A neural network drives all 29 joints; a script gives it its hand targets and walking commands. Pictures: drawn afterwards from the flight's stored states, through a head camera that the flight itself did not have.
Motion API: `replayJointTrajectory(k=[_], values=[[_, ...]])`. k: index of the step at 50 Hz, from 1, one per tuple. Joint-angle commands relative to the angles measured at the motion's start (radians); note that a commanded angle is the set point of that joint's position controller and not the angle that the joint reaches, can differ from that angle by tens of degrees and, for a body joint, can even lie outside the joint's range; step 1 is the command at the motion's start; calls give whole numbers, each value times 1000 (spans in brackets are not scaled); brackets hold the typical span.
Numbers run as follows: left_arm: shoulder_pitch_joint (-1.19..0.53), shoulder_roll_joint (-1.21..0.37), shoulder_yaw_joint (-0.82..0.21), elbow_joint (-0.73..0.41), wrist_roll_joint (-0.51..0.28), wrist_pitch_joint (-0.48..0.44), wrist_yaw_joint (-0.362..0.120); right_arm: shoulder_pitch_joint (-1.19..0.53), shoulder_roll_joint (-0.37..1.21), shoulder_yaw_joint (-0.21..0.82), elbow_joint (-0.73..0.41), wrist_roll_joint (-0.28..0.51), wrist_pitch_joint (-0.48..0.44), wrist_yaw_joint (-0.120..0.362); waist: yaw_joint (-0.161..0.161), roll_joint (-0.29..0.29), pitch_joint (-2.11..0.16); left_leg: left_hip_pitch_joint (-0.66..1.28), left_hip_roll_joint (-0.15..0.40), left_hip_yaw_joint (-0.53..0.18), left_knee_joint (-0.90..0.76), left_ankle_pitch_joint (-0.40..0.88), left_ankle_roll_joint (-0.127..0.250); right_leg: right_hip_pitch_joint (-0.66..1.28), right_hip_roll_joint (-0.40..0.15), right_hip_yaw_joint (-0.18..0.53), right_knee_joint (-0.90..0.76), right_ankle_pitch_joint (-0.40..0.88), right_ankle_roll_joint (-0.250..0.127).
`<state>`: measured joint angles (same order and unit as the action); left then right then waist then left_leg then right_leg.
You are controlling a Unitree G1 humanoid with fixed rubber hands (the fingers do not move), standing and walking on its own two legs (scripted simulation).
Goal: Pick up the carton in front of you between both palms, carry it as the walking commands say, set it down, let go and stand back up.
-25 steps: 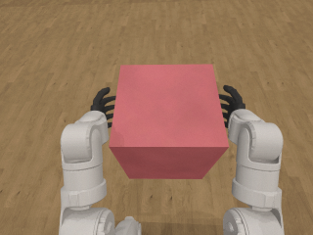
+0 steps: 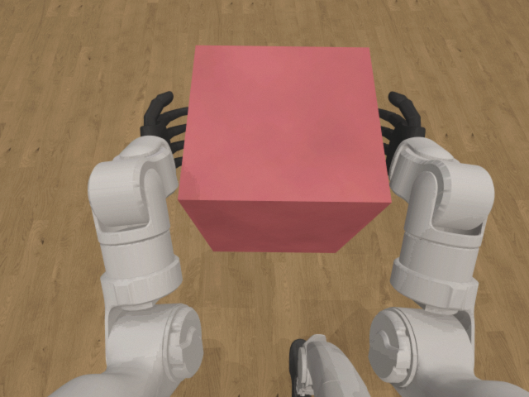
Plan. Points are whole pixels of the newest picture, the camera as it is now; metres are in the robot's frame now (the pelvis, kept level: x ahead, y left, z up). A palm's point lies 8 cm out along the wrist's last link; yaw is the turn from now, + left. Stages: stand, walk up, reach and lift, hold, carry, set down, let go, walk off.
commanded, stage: carry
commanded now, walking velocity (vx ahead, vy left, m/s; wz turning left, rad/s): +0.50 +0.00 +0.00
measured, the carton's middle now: (277, 167) +0.42 -0.02 +0.08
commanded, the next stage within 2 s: none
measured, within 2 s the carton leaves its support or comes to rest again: neither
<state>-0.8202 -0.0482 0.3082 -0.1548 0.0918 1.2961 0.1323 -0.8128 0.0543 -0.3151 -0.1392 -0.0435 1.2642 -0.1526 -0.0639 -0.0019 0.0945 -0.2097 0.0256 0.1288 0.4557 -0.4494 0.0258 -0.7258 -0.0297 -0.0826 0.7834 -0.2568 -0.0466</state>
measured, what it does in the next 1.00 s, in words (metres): climbs: right foot, then left foot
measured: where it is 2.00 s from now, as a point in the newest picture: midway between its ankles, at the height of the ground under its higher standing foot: (255, 118)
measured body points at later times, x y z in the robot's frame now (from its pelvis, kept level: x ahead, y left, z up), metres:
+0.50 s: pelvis +0.35 +0.00 +0.01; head +0.38 +0.00 +0.46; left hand +0.74 +0.16 +0.17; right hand +0.74 -0.15 +0.18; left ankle +0.46 +0.07 -0.70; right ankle +0.19 -0.09 -0.69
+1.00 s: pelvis +0.64 -0.03 +0.05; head +0.68 -0.03 +0.49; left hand +1.03 +0.14 +0.19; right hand +1.05 -0.17 +0.20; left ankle +0.50 +0.07 -0.59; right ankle +0.72 -0.10 -0.67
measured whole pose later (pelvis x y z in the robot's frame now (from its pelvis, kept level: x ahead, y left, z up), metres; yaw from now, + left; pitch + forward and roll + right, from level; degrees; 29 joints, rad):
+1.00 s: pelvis +0.64 -0.03 +0.05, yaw +1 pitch +5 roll -1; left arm -0.83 -0.01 0.25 0.14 0.10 1.31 0.13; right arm -0.84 -0.03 -0.29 0.14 -0.05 1.31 -0.12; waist 0.05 0.02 -0.03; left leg -0.38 0.00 0.01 1.17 -0.48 0.03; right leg -0.51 0.02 -0.15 0.65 -0.31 -0.09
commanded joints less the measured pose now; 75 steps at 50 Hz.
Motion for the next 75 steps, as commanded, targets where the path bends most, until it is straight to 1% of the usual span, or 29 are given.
replayJointTrajectory(k=[1,2,3,4,5,7,9,19,22,23,24,25,26,29,36,42,45,46,47,48,51,56,63,66,67,68,69,72,75], values=[[-620,-877,-703,13,-330,-7,-173,-675,917,747,-20,423,35,259,48,179,-604,315,142,-14,166,1056,86,357,126,-163,-243,121,-20],[-619,-874,-706,26,-340,-4,-183,-661,911,753,0,419,37,262,103,149,-661,211,123,23,310,987,52,587,111,-161,-288,183,-39],[-606,-881,-707,44,-356,0,-195,-678,903,756,12,415,39,265,155,73,-713,10,105,-19,471,661,27,832,-38,44,-260,100,-53],[-636,-854,-704,79,-356,-3,-204,-673,927,752,34,413,49,269,139,-269,-837,-302,-50,-65,733,97,-19,1089,-324,590,-307,259,-225],[-626,-891,-712,96,-389,5,-216,-683,903,742,44,388,50,263,148,-289,-801,-474,-90,-153,938,-64,-8,1152,-335,686,-362,299,-279],[-705,-957,-740,28,-461,4,-238,-719,929,723,25,372,44,250,170,-115,-681,-637,-26,-171,985,-38,25,1113,-277,488,-288,524,-232],[-786,-1005,-758,-33,-520,1,-248,-706,926,694,22,340,39,229,161,-59,-648,-624,0,-159,861,35,28,1041,-238,395,-304,545,-172],[-747,-980,-720,100,-538,13,-275,-590,850,646,141,225,42,187,140,-147,-525,-457,-43,21,286,218,21,851,-163,123,-378,630,-140],[-728,-994,-695,190,-513,10,-280,-608,895,651,206,263,44,209,65,-158,-544,-158,-112,107,113,279,59,759,-145,3,-212,895,-70],[-733,-1000,-688,203,-506,7,-279,-606,907,649,224,285,41,218,14,-128,-615,70,-107,99,65,300,79,667,-124,-38,-62,816,-33],[-744,-1000,-679,211,-496,5,-278,-608,929,643,237,309,39,230,-32,-37,-678,308,37,-118,59,179,96,480,-97,-26,133,479,-4],[-743,-1024,-666,218,-491,7,-277,-643,927,646,245,317,30,236,-12,256,-740,510,335,-681,-39,243,258,164,66,4,404,-63,34],[-787,-1010,-662,197,-479,5,-268,-657,979,658,238,351,27,245,-26,265,-709,530,337,-805,-93,297,317,15,104,95,604,-239,22],[-776,-1000,-621,146,-432,-5,-222,-820,1071,714,85,475,23,267,-8,41,-612,397,262,-517,-24,523,220,-69,6,118,599,-149,-10],[-682,-911,-609,98,-330,-10,-154,-837,1033,720,5,526,32,273,-13,95,-617,396,234,-331,-69,565,212,-90,-4,39,287,-105,15],[-673,-897,-645,170,-347,16,-173,-732,971,681,148,457,52,279,-10,166,-532,333,172,-144,-26,787,141,92,52,-82,-99,35,-2],[-683,-925,-637,231,-381,21,-198,-703,967,656,223,428,56,278,91,149,-628,160,127,-6,275,965,52,567,106,-146,-272,99,-45],[-665,-941,-627,251,-392,21,-208,-715,967,649,233,420,56,279,150,59,-692,-38,103,-20,463,654,20,816,-55,86,-280,-22,-71],[-693,-926,-612,268,-389,9,-214,-727,999,637,245,414,60,282,144,-259,-748,-360,-60,-44,720,169,-22,1005,-301,617,-364,80,-225],[-702,-968,-625,263,-420,9,-223,-762,993,635,243,404,56,277,142,-265,-697,-533,-89,-137,906,-61,-4,1053,-317,706,-401,192,-270],[-858,-1075,-683,118,-529,-4,-245,-762,1005,604,193,367,42,244,136,-29,-617,-621,0,-166,913,25,29,938,-255,457,-328,383,-199],[-893,-1074,-696,22,-583,-6,-246,-692,953,596,138,301,32,191,127,-85,-629,-606,12,-113,708,50,11,900,-236,327,-385,320,-192],[-769,-985,-677,125,-517,17,-251,-656,904,642,172,290,50,189,131,-157,-541,-426,-35,25,253,203,16,822,-165,105,-365,541,-131],[-739,-980,-657,207,-491,22,-254,-649,930,639,246,322,54,213,37,-128,-616,-15,-110,111,65,273,62,698,-124,-29,-99,782,-44],[-740,-977,-651,224,-480,20,-255,-640,938,630,269,336,51,223,-13,-66,-689,244,-7,-43,62,216,86,528,-108,-32,75,528,-3],[-741,-998,-638,237,-478,22,-258,-640,930,621,290,331,42,230,-19,199,-771,466,287,-577,-1,206,225,224,11,-26,349,172,44],[-778,-998,-640,230,-469,19,-257,-656,968,629,284,348,35,238,-33,306,-727,542,325,-787,-87,396,303,2,122,43,541,-240,46],[-790,-994,-605,167,-427,1,-222,-825,1047,674,111,453,26,261,-12,47,-627,411,273,-526,-6,524,221,-108,3,112,594,-183,1],[-736,-986,-603,142,-390,-1,-186,-874,1081,707,41,514,28,266,7,93,-633,345,240,-417,-51,448,183,-56,-6,87,462,-131,8]])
